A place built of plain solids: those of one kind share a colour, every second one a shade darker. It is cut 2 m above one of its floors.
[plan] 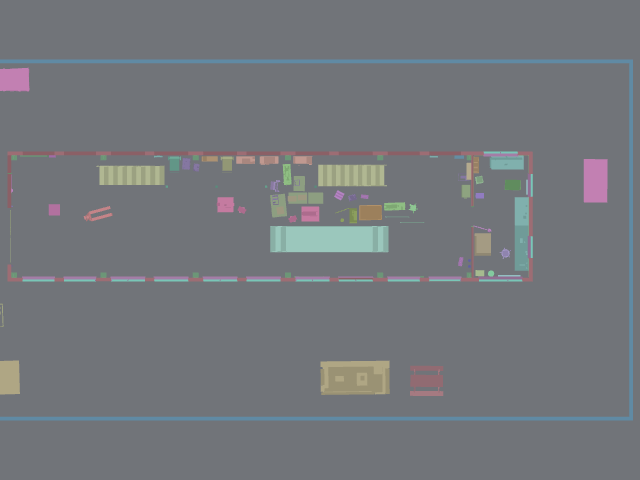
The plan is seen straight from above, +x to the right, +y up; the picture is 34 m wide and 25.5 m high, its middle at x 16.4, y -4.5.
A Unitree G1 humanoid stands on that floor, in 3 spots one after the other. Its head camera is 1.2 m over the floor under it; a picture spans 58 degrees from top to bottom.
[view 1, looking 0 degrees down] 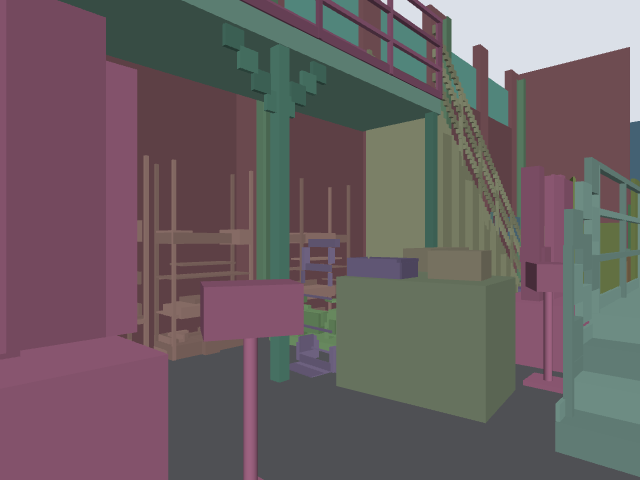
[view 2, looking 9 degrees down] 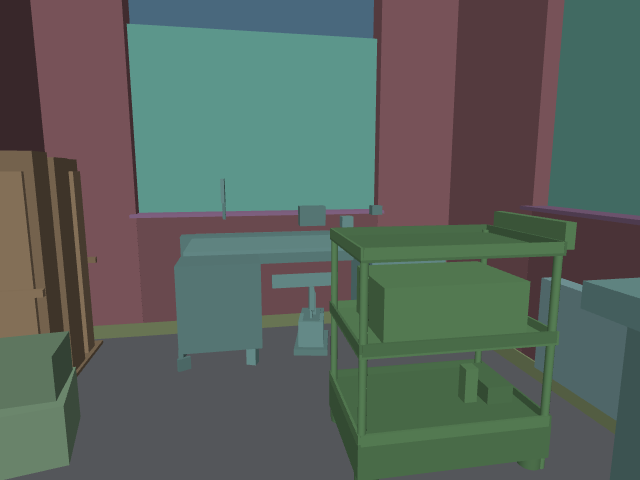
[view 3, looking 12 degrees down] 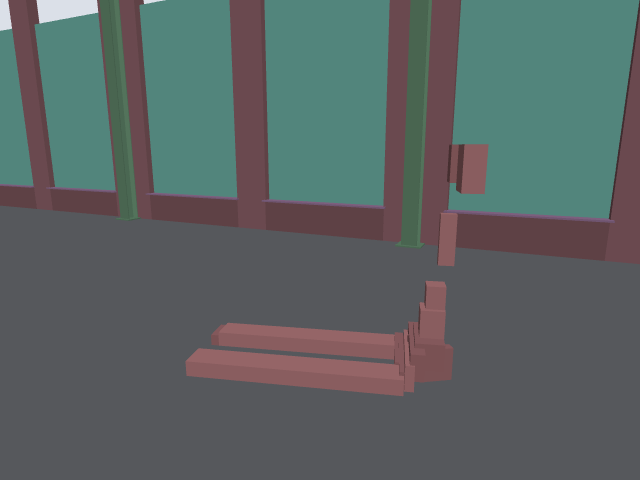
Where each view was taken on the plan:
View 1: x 11.05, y -4.45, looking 43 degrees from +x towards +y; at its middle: sack_truck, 4.16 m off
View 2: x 25.80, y -3.25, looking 79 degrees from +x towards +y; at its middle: lab_bench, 2.88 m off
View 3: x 3.68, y -1.07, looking -65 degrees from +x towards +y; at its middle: ground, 5.77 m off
